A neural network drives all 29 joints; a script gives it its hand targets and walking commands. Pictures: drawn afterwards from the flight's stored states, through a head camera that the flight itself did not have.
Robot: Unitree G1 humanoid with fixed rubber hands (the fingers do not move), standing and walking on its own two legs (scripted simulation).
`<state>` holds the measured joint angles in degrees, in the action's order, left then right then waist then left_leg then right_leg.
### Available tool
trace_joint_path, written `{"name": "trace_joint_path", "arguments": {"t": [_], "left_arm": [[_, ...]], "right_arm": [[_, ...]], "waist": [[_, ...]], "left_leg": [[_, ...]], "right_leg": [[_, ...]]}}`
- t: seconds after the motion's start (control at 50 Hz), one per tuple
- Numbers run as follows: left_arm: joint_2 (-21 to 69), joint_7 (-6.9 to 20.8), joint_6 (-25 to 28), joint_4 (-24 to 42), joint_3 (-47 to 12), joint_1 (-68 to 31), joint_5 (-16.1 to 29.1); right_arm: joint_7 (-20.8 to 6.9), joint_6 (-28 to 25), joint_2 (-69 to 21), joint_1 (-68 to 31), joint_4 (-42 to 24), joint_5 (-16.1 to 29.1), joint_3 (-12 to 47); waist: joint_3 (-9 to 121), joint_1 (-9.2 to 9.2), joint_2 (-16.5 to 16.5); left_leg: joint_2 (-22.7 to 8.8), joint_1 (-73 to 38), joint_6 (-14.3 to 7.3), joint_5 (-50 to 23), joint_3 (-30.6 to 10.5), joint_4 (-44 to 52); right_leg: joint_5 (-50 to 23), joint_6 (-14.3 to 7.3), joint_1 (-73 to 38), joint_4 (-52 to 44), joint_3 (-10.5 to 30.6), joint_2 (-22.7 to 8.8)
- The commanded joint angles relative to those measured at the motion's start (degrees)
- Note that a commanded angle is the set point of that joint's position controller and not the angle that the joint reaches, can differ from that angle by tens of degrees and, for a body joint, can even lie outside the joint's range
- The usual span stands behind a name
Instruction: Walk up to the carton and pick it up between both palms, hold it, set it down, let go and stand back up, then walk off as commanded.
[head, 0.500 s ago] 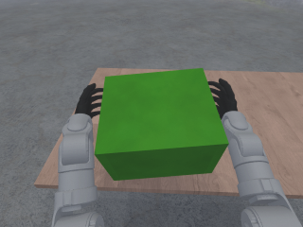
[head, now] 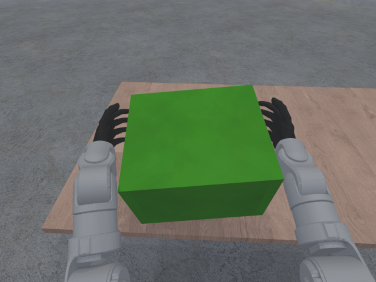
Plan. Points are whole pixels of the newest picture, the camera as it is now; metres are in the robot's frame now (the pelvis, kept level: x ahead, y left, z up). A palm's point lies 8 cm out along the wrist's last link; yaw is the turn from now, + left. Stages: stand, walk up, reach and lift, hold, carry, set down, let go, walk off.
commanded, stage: hold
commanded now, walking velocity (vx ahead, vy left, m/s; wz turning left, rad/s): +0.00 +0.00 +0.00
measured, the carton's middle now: (196, 154) +0.36 -0.01 +0.12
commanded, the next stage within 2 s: set down in 1.84 s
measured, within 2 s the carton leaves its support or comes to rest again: neither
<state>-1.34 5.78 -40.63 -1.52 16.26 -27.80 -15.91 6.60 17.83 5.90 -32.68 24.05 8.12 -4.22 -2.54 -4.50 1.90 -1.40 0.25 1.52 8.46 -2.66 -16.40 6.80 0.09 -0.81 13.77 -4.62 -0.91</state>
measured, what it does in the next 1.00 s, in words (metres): stands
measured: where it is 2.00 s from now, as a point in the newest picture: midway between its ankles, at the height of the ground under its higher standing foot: outside the picture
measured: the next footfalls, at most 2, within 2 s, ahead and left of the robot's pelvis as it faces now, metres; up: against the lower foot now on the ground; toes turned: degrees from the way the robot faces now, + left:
none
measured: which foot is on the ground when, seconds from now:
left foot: down 0.00-1.00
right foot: down 0.00-1.00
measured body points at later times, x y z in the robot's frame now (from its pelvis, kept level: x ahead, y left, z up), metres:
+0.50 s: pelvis +0.00 +0.00 +0.00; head -0.04 +0.02 +0.45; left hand +0.36 +0.17 +0.18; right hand +0.36 -0.18 +0.17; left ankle +0.02 +0.14 -0.75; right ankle +0.02 -0.12 -0.75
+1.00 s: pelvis +0.00 +0.00 +0.00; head -0.04 +0.02 +0.45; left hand +0.36 +0.18 +0.17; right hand +0.37 -0.18 +0.17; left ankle +0.02 +0.13 -0.75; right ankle +0.02 -0.12 -0.75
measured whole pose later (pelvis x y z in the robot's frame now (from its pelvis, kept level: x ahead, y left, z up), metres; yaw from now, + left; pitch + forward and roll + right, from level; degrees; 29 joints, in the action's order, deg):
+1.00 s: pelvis +0.00 +0.00 +0.00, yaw +0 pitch -8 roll -1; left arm -1.3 5.9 -41.1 -1.4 16.3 -27.8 -16.3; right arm 6.9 17.9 5.8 -32.5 24.2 8.3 -4.0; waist -2.6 -4.4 1.9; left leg -1.2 0.0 1.3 8.4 -2.3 -16.5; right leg 6.9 0.3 -1.3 13.7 -4.4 -1.0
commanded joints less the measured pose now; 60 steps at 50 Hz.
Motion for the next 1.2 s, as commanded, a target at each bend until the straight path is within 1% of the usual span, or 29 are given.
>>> {"name": "trace_joint_path", "arguments": {"t": [0.0, 0.08, 0.1, 0.12, 0.18, 0.22, 0.24, 0.3, 0.32, 0.34, 0.4, 0.44, 0.48, 0.5, 0.52, 0.58, 0.6, 0.62, 0.64, 0.72, 0.76, 0.78, 0.86, 0.98, 1.02, 1.04, 1.06, 1.12, 1.18], "left_arm": [[22.6, 6.6, 4.8, 11.0, -22.7, -34.2, 8.2], [22.8, 6.5, 4.4, 13.5, -23.9, -32.4, 8.5], [23.1, 6.5, 4.4, 13.6, -23.9, -32.1, 8.2], [22.7, 6.5, 4.1, 13.4, -23.5, -31.8, 7.7], [22.2, 6.8, 3.7, 12.9, -23.0, -32.2, 7.6], [22.7, 7.0, 3.8, 13.1, -23.5, -33.1, 7.9], [22.8, 6.8, 3.6, 12.3, -23.1, -32.7, 7.5], [23.6, 6.3, 4.2, 13.8, -24.4, -33.8, 8.2], [23.3, 6.4, 4.0, 13.1, -24.3, -33.9, 8.3], [23.4, 6.2, 4.0, 12.8, -23.7, -34.1, 7.7], [23.5, 6.2, 3.9, 12.1, -24.2, -33.6, 8.1], [23.3, 6.1, 3.7, 11.8, -23.2, -33.2, 7.4], [22.7, 6.5, 3.5, 9.3, -21.6, -33.7, 6.7], [22.8, 6.4, 3.7, 10.3, -21.4, -33.8, 6.8], [22.0, 6.7, 3.6, 9.0, -21.0, -33.9, 7.1], [22.6, 6.4, 4.4, 10.6, -21.6, -35.6, 7.9], [22.7, 6.6, 4.2, 9.6, -22.0, -34.8, 7.8], [22.3, 6.6, 4.1, 9.1, -21.4, -34.8, 7.5], [22.1, 6.8, 4.1, 8.8, -21.1, -34.9, 7.2], [21.7, 7.0, 4.6, 9.6, -20.5, -35.5, 7.5], [21.8, 7.3, 4.6, 9.0, -20.9, -36.1, 8.0], [22.1, 7.0, 4.6, 9.2, -21.1, -36.5, 7.7], [22.5, 7.0, 4.5, 10.2, -22.2, -34.9, 7.9], [23.0, 6.9, 4.0, 9.6, -22.2, -33.7, 7.6], [23.5, 6.8, 4.3, 11.0, -23.3, -34.1, 8.4], [24.0, 6.4, 4.6, 12.8, -24.2, -35.3, 8.6], [23.9, 6.2, 4.4, 12.5, -23.9, -34.8, 8.2], [23.2, 6.3, 4.0, 11.7, -23.7, -33.0, 8.0], [22.5, 6.7, 3.7, 10.7, -22.3, -33.8, 7.1]], "right_arm": [[-8.4, -3.2, -25.7, -35.8, -16.3, 5.0, 20.5], [-8.1, -3.1, -24.9, -35.1, -18.8, 6.1, 21.5], [-8.0, -2.6, -24.8, -34.0, -17.4, 6.3, 21.5], [-8.1, -2.7, -24.2, -34.9, -17.9, 6.4, 21.5], [-8.3, -2.3, -23.6, -34.2, -17.2, 5.5, 20.2], [-8.5, -2.4, -24.0, -34.7, -17.1, 5.3, 19.5], [-8.7, -2.5, -23.9, -35.7, -17.2, 5.4, 19.8], [-8.8, -2.9, -24.8, -36.2, -18.5, 5.7, 20.8], [-8.7, -2.6, -24.1, -35.4, -17.2, 5.7, 20.3], [-9.0, -2.8, -24.2, -36.1, -16.9, 5.8, 20.5], [-9.1, -2.9, -24.0, -36.3, -17.5, 5.4, 19.9], [-9.3, -2.8, -24.0, -35.9, -16.2, 5.4, 19.8], [-9.5, -2.7, -23.8, -36.7, -15.0, 4.7, 18.7], [-9.8, -2.9, -24.5, -37.4, -15.4, 4.8, 19.3], [-9.5, -2.9, -24.4, -37.7, -16.2, 4.6, 18.5], [-9.6, -3.4, -25.8, -38.7, -16.9, 4.8, 19.6], [-9.3, -3.0, -25.3, -37.3, -15.8, 4.5, 18.8], [-9.3, -3.1, -25.1, -38.0, -15.7, 4.5, 19.1], [-9.2, -2.9, -25.0, -36.6, -14.4, 4.0, 18.6], [-9.0, -2.9, -26.5, -37.3, -15.2, 4.1, 19.4], [-8.7, -3.0, -26.3, -37.4, -15.2, 4.1, 18.9], [-9.0, -3.0, -26.0, -38.1, -14.9, 4.1, 19.2], [-8.6, -3.1, -25.7, -36.5, -15.5, 4.7, 19.7], [-9.0, -3.1, -24.3, -37.1, -15.6, 4.7, 18.9], [-8.7, -3.3, -25.1, -37.0, -17.2, 4.9, 19.6], [-8.9, -3.5, -25.2, -37.4, -17.2, 5.3, 20.0], [-9.0, -3.3, -24.6, -36.6, -16.6, 5.7, 20.5], [-8.9, -3.2, -24.2, -36.2, -17.7, 5.6, 20.3], [-8.9, -2.5, -24.1, -34.9, -15.1, 4.9, 19.0]], "waist": [[22.8, -0.53, -2.3], [23.6, -0.5, -2.8], [22.6, -0.61, -3.5], [21.9, -0.2, -3.4], [20.0, -0.89, -2.1], [19.7, -1.32, -2.6], [19.2, -0.57, -2.6], [21.9, -0.56, -2.7], [21.5, -1.09, -3.3], [21.1, -0.23, -3.6], [21.8, -0.66, -3.2], [21.3, -0.01, -2.9], [18.8, 0.0, -2.0], [19.8, 0.82, -2.1], [20.0, 0.09, -1.0], [21.8, 0.84, -1.5], [21.4, -0.59, -1.4], [21.2, 0.16, -1.6], [20.5, -0.35, -1.6], [21.4, 0.33, -1.7], [21.3, -0.43, -1.6], [21.7, 0.22, -2.3], [22.6, -0.52, -2.5], [20.9, -0.47, -2.2], [21.7, -0.9, -2.6], [22.4, -0.47, -4.0], [22.0, -0.11, -3.8], [21.7, -0.49, -2.5], [19.6, -0.8, -2.2]], "left_leg": [[4.2, 1.6, -0.6, -13.4, 4.8, 1.2], [4.0, 0.0, 0.1, -17.5, 4.3, 0.2], [3.9, -0.4, 0.4, -18.0, 4.3, 0.2], [3.8, -0.4, 0.3, -17.5, 4.1, 0.3], [3.6, 0.5, 0.1, -14.4, 4.2, 1.1], [3.7, 0.8, 0.1, -13.4, 4.5, 1.2], [3.5, 1.0, 0.0, -13.0, 4.2, 1.6], [3.6, 0.6, 0.3, -14.5, 4.3, 0.9], [3.6, 0.2, 0.5, -14.2, 4.1, 0.8], [3.5, 0.2, 0.4, -13.5, 4.2, 1.2], [3.5, 0.5, 0.2, -12.5, 4.2, 1.2], [3.2, 0.8, 0.1, -11.9, 4.1, 1.7], [3.6, 2.8, -0.6, -7.6, 4.6, 2.7], [3.6, 3.3, -0.7, -8.5, 4.7, 2.9], [3.8, 3.6, -1.2, -7.8, 4.8, 2.7], [3.8, 3.0, -1.1, -9.4, 5.0, 2.3], [3.9, 2.7, -1.0, -9.4, 4.7, 2.1], [3.9, 2.7, -1.0, -9.1, 4.9, 2.3], [4.1, 2.9, -1.1, -8.6, 5.2, 2.4], [4.2, 3.9, -1.4, -8.8, 5.4, 2.4], [4.3, 3.6, -1.3, -9.0, 5.5, 2.2], [4.1, 3.1, -1.1, -9.0, 5.3, 2.4], [4.0, 1.6, -0.6, -12.1, 4.9, 1.6], [3.6, 1.7, -0.4, -10.7, 4.5, 1.9], [3.7, 0.9, -0.3, -12.3, 4.7, 1.4], [3.4, 0.1, 0.3, -13.7, 4.5, 1.1], [3.3, -1.1, 0.5, -15.3, 4.1, 0.7], [3.5, -0.4, 0.1, -14.4, 4.4, 0.7], [3.6, 0.8, -0.5, -10.4, 4.7, 1.7]], "right_leg": [[-11.6, 1.2, -12.6, 1.4, -0.5, 3.4], [-14.5, 0.9, -13.1, 1.9, -0.7, 3.9], [-14.3, 0.8, -13.0, 1.8, -0.6, 3.9], [-13.4, 0.6, -12.7, 1.6, -0.7, 4.0], [-11.1, 0.4, -11.9, 1.2, -0.6, 3.8], [-10.3, 0.3, -11.5, 0.9, -0.5, 3.7], [-9.3, 0.2, -10.9, 0.9, -0.6, 3.7], [-11.0, 0.2, -11.8, 1.4, -0.8, 4.0], [-10.8, 0.1, -11.4, 1.2, -0.6, 3.9], [-9.3, 0.0, -10.6, 1.0, -0.7, 3.9], [-9.4, 0.0, -10.7, 1.1, -0.6, 3.7], [-8.7, -0.1, -10.8, 1.1, -0.7, 3.8], [-5.3, 0.1, -10.5, 0.4, -0.6, 3.4], [-5.9, 0.3, -10.9, 0.8, -0.7, 3.5], [-6.1, 0.5, -11.1, 0.6, -0.5, 3.2], [-7.0, 0.7, -11.1, 0.8, -0.3, 3.2], [-8.1, 0.6, -11.3, 0.8, -0.4, 3.2], [-7.2, 0.6, -10.7, 0.7, -0.4, 3.3], [-7.1, 0.6, -11.0, 0.5, -0.5, 3.1], [-7.1, 1.1, -11.8, 0.9, 0.0, 2.7], [-7.7, 1.1, -11.6, 0.6, -0.1, 2.8], [-7.1, 1.0, -11.0, 0.8, -0.4, 3.0], [-10.1, 0.8, -11.7, 1.1, -0.4, 3.3], [-8.1, 0.3, -10.5, 0.9, -0.8, 3.7], [-9.6, 0.4, -11.2, 1.0, -0.6, 3.6], [-9.8, 0.2, -10.4, 1.4, -0.8, 3.8], [-10.4, 0.1, -9.8, 1.5, -1.0, 4.0], [-10.9, 0.1, -10.7, 0.9, -0.5, 3.9], [-8.0, 0.3, -10.3, 0.6, -0.4, 3.4]]}}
